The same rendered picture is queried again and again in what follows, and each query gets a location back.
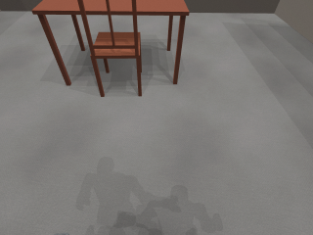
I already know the table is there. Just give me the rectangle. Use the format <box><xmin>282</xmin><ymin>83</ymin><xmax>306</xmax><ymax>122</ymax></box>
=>
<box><xmin>31</xmin><ymin>0</ymin><xmax>190</xmax><ymax>86</ymax></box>

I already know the chair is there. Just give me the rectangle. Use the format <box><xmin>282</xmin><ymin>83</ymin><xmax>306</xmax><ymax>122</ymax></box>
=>
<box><xmin>77</xmin><ymin>0</ymin><xmax>142</xmax><ymax>97</ymax></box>

